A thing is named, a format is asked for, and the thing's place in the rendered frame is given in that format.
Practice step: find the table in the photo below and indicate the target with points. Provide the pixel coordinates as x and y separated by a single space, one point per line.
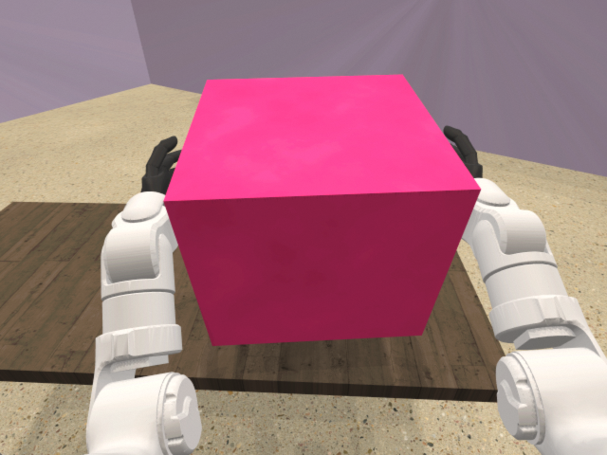
51 314

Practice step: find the robot right forearm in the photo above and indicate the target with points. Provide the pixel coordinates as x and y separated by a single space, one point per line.
530 306

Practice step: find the robot left hand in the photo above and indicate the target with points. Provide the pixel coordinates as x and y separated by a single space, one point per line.
158 168

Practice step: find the robot right upper arm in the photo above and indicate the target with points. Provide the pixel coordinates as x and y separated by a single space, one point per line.
556 399

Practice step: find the carton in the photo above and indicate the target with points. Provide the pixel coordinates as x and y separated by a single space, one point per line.
316 208

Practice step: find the robot left upper arm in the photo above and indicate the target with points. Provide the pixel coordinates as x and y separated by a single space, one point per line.
150 415

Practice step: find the robot left forearm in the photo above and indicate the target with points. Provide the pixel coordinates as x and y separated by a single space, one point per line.
137 293

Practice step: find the robot right hand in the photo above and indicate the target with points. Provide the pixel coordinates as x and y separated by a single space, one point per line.
465 150

